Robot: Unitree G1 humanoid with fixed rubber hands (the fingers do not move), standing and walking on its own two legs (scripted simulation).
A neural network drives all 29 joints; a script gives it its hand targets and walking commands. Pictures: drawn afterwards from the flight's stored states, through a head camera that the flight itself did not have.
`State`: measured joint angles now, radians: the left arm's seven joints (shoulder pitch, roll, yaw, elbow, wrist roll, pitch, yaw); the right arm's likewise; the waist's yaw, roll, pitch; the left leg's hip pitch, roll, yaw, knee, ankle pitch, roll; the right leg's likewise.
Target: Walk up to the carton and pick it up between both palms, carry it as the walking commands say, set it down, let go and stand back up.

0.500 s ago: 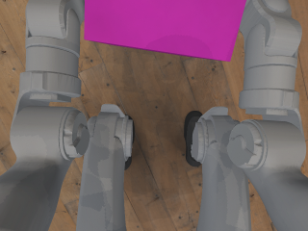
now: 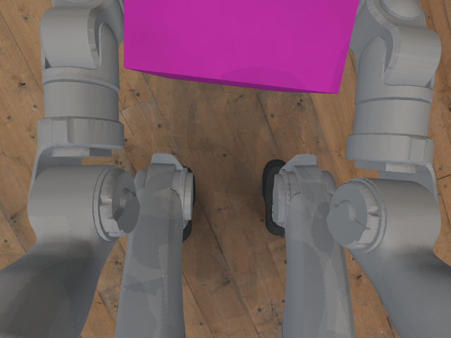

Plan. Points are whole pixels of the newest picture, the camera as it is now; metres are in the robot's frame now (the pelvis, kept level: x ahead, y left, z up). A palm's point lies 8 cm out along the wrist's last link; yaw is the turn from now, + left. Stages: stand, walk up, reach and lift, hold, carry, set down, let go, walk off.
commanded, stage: reach and lift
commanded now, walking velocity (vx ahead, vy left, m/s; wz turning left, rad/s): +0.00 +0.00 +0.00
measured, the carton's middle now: (237, 3) +0.55 +0.00 -0.14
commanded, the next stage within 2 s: none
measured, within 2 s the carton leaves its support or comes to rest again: neither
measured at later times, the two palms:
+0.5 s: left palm out of the picture +0.54 +0.15 -0.02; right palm out of the picture +0.53 -0.15 -0.01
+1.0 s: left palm out of the picture +0.52 +0.15 +0.06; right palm out of the picture +0.50 -0.15 +0.06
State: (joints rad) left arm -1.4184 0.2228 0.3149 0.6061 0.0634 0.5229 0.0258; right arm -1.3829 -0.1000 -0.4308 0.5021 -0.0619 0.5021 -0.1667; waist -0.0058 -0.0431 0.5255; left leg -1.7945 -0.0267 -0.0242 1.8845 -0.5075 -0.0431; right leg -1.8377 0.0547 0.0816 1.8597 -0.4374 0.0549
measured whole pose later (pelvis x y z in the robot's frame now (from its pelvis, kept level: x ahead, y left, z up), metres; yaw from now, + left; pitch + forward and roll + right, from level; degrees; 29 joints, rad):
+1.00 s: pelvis +0.00 +0.00 +0.11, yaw +0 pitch +14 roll +0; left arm -1.21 0.16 0.30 0.56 0.07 0.53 0.02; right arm -1.14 -0.04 -0.39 0.42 -0.08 0.52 -0.16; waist 0.00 -0.03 0.52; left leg -1.32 -0.02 -0.04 1.51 -0.43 -0.03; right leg -1.35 0.04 0.07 1.48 -0.37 0.05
